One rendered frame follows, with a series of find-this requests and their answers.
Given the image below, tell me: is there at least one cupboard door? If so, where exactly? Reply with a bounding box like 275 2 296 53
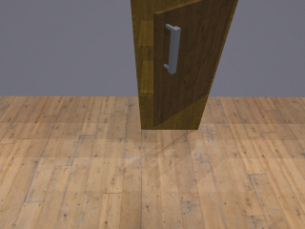
153 0 235 127

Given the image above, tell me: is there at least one handle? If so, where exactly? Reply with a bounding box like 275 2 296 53
163 24 181 74

